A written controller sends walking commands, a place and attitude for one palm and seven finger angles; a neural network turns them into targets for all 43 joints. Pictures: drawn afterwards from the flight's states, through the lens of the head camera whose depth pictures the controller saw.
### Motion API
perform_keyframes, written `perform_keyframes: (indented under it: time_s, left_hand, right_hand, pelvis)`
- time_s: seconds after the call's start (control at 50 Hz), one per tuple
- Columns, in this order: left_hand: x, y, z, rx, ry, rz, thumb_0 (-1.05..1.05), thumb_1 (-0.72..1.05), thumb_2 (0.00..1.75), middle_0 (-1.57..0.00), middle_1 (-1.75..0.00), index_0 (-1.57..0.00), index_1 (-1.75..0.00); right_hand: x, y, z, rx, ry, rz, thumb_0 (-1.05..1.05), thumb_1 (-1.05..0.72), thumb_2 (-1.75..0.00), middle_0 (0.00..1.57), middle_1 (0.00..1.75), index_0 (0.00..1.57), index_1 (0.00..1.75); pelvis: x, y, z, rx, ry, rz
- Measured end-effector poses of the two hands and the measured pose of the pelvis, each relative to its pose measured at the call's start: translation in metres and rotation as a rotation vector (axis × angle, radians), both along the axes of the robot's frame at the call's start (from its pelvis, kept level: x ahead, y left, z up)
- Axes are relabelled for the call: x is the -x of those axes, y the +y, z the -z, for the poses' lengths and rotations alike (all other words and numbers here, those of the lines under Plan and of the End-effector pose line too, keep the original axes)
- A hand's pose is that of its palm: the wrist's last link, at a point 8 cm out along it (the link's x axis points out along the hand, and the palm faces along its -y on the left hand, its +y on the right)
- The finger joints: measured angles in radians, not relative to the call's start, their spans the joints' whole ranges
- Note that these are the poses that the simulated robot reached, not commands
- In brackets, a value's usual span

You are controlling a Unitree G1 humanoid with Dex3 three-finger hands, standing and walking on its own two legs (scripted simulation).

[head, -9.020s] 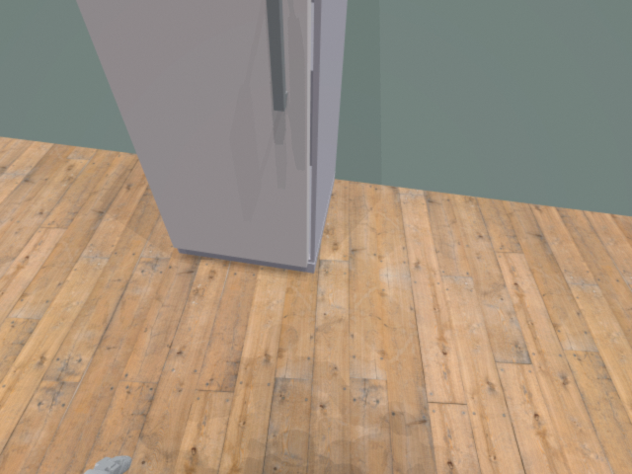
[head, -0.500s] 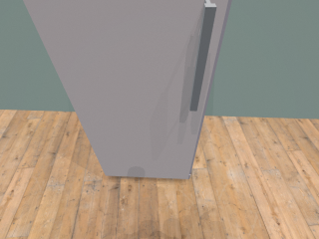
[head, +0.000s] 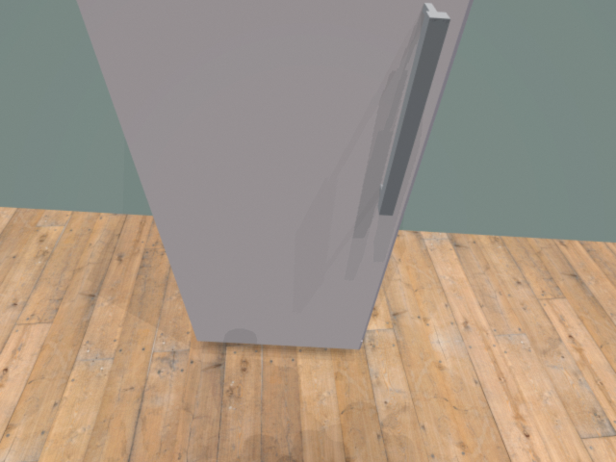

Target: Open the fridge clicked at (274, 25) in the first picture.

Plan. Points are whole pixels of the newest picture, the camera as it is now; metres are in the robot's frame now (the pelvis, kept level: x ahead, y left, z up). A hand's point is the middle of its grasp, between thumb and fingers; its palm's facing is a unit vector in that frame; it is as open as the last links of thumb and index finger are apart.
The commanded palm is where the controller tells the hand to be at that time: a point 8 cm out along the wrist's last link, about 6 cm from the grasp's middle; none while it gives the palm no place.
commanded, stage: come to a stop and stand still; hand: right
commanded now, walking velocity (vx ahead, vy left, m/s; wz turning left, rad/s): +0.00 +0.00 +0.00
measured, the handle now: (403, 124) +0.58 -0.11 +0.17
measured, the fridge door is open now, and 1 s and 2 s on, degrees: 0 0 0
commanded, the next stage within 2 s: look again from close up in 0.26 s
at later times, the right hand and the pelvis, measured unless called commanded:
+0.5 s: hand out of the picture +0.01 -0.17 -0.17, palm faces +0.02 +0.98 -0.21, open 7.4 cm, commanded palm none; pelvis +0.00 +0.01 +0.00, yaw +0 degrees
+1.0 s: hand out of the picture +0.04 -0.19 -0.16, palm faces +0.00 +0.97 -0.24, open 7.4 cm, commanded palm none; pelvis +0.01 +0.01 +0.01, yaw +0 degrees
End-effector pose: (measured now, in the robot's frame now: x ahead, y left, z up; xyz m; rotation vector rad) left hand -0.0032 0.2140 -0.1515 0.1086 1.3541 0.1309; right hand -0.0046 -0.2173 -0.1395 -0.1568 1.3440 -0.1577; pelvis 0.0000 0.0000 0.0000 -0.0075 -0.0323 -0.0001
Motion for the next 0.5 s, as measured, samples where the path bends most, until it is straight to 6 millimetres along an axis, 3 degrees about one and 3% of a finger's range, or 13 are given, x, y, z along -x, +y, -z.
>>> perform_keyframes:
  time_s: [0.5]
  left_hand:
    - [-0.014, 0.027, -0.010, -0.047, 0.005, 0.022, 0.01, 0.91, 0.90, -0.20, -0.30, -0.20, -0.30]
  right_hand:
    - [-0.010, -0.001, -0.001, 0.007, 0.002, -0.007, 0.00, -0.91, -0.89, 0.20, 0.30, 0.20, 0.30]
  pelvis:
    - [-0.002, 0.012, -0.003, 0.000, 0.006, 0.000]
